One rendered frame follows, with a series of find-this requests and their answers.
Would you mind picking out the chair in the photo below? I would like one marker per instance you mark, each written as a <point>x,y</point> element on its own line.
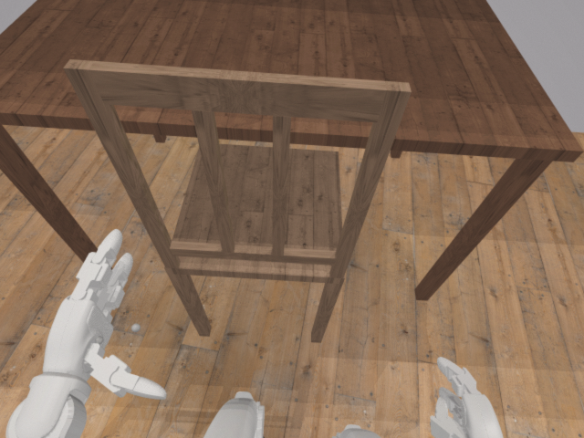
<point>249,211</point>

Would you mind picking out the table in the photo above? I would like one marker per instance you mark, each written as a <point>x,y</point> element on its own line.
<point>472,91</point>

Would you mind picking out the right robot hand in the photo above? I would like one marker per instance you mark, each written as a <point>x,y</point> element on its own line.
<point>474,416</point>

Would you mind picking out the left robot hand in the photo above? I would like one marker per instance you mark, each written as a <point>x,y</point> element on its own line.
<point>85,315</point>

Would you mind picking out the robot left shin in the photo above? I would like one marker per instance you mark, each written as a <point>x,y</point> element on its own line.
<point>243,394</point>

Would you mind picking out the left robot forearm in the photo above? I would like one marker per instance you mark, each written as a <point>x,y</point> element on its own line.
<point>53,408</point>

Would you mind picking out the left robot thigh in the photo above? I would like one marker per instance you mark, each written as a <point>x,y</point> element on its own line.
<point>238,418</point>

